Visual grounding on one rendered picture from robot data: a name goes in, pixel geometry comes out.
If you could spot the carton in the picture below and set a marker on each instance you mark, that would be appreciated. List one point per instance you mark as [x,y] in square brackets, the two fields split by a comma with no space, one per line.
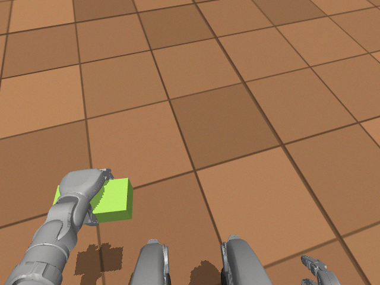
[113,202]

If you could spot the left robot hand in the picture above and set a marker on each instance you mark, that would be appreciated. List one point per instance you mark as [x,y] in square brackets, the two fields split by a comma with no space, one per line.
[88,183]

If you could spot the left robot arm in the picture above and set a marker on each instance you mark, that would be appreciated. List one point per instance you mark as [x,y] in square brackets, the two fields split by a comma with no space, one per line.
[45,258]

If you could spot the right robot hand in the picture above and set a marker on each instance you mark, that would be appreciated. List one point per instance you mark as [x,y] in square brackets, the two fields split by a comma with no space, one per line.
[319,270]

